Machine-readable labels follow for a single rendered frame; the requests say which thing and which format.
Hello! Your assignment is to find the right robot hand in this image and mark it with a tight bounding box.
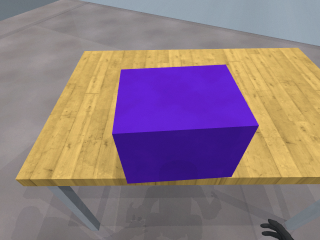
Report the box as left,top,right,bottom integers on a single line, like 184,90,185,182
260,219,294,240

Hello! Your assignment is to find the table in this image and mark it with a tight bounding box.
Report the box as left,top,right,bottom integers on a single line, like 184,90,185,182
15,47,320,231

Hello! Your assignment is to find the carton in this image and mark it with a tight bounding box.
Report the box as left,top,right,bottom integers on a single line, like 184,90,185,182
112,64,259,184

